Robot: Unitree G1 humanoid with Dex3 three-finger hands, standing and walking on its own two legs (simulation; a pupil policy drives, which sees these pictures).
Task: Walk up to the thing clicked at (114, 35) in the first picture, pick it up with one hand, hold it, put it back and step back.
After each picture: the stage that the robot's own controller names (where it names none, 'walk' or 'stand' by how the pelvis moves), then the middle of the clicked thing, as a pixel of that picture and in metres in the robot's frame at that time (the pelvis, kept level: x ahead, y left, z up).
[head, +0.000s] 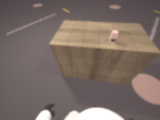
stand; (113, 36) +0.86 -0.18 +0.01
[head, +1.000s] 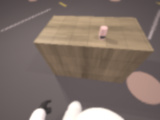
rise first; (102, 33) +0.79 -0.04 +0.04
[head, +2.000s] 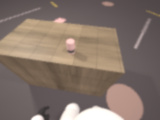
walk; (70, 46) +0.55 +0.22 +0.04
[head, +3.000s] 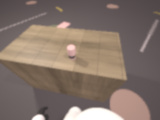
stand; (71, 52) +0.51 +0.21 +0.03
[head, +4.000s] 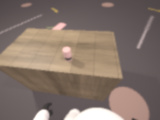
stand; (67, 54) +0.50 +0.23 +0.02
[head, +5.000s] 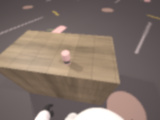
stand; (66, 57) +0.49 +0.24 +0.01
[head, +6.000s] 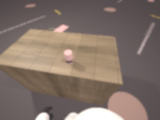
stand; (68, 57) +0.49 +0.23 +0.01
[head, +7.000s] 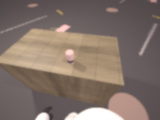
stand; (70, 57) +0.49 +0.21 +0.01
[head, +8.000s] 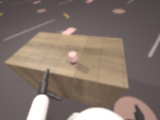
rise first; (73, 58) +0.48 +0.22 +0.01
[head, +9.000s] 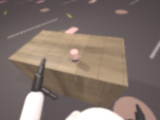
go down; (74, 56) +0.51 +0.22 +0.01
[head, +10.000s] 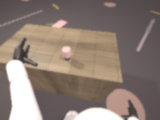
go down; (67, 54) +0.50 +0.21 +0.02
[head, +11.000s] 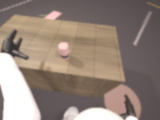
go down; (64, 51) +0.48 +0.20 +0.04
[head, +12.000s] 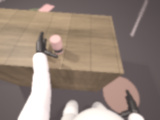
close in; (57, 45) +0.49 +0.22 +0.08
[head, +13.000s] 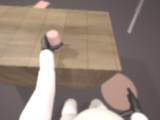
close; (54, 41) +0.52 +0.21 +0.09
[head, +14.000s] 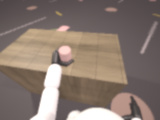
lift; (65, 56) +0.37 +0.18 +0.17
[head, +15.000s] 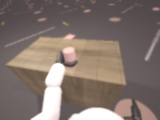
hold; (70, 58) +0.34 +0.16 +0.20
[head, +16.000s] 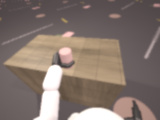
hold; (66, 58) +0.33 +0.18 +0.19
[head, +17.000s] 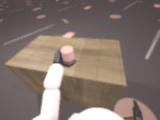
crouch; (68, 57) +0.33 +0.16 +0.21
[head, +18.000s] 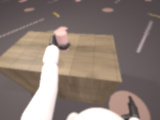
crouch; (62, 41) +0.46 +0.20 +0.21
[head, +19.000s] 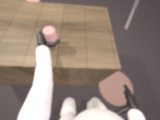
lower; (51, 37) +0.53 +0.22 +0.09
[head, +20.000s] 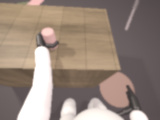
lower; (50, 39) +0.52 +0.22 +0.09
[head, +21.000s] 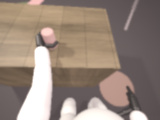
lower; (49, 39) +0.52 +0.23 +0.09
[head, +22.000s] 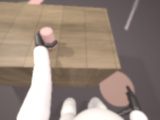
lower; (49, 38) +0.52 +0.23 +0.09
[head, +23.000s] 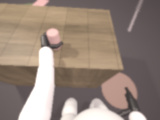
loosen; (54, 39) +0.52 +0.21 +0.09
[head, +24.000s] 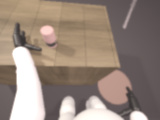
rise; (49, 37) +0.52 +0.22 +0.09
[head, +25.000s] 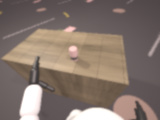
sink last; (73, 53) +0.51 +0.21 +0.05
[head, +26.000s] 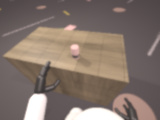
stand; (75, 52) +0.53 +0.21 +0.04
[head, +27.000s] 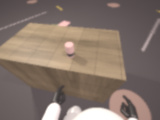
stand; (69, 50) +0.51 +0.21 +0.06
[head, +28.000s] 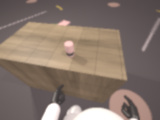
stand; (69, 49) +0.51 +0.21 +0.07
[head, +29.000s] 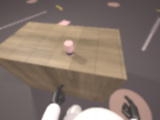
stand; (69, 48) +0.51 +0.22 +0.08
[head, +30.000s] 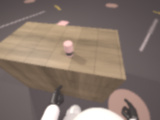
stand; (68, 49) +0.51 +0.21 +0.08
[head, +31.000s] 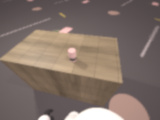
stand; (72, 55) +0.53 +0.21 +0.01
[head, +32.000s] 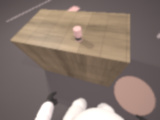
walk; (78, 34) +0.66 +0.19 +0.03
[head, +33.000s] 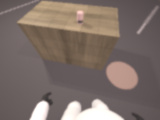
walk; (80, 17) +0.96 +0.20 +0.03
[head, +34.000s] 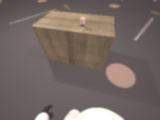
stand; (82, 22) +1.12 +0.22 +0.02
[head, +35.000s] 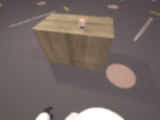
stand; (82, 24) +1.12 +0.21 +0.01
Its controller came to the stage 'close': yes
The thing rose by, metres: 0.21
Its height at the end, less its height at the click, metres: +0.00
